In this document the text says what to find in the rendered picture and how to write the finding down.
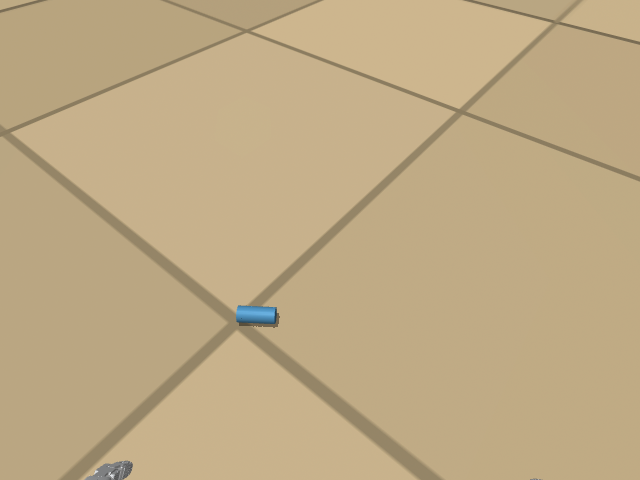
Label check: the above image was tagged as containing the left robot hand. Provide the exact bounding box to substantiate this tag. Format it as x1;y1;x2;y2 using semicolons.
84;461;133;480

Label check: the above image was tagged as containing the can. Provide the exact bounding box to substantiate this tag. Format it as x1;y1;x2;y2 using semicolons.
236;306;277;324

